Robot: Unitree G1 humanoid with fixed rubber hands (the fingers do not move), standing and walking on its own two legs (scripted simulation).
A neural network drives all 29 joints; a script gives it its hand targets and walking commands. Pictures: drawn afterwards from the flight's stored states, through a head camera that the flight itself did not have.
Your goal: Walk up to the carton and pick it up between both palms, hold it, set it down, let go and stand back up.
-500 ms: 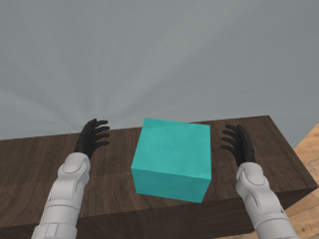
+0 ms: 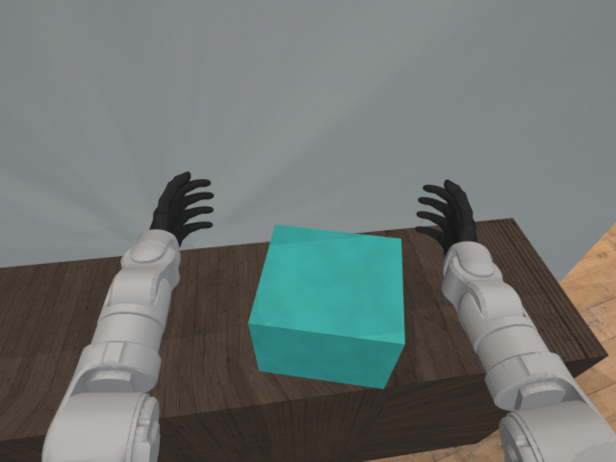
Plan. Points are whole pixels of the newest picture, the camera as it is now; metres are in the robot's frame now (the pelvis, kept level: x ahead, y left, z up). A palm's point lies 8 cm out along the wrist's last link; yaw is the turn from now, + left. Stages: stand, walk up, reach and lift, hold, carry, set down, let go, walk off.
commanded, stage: reach and lift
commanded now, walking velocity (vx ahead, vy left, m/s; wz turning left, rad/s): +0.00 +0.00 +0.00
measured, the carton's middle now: (328, 306) +0.38 -0.02 -0.06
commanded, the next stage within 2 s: none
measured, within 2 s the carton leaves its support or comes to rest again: neither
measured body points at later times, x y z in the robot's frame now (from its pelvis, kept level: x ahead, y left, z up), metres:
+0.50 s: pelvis -0.01 +0.00 -0.02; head +0.04 +0.03 +0.42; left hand +0.41 +0.18 +0.00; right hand +0.38 -0.18 +0.00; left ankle +0.01 +0.12 -0.75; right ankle -0.04 -0.12 -0.75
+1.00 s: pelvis -0.03 +0.01 -0.04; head +0.05 +0.04 +0.41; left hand +0.42 +0.16 -0.01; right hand +0.38 -0.18 -0.01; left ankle +0.01 +0.12 -0.75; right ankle -0.04 -0.12 -0.75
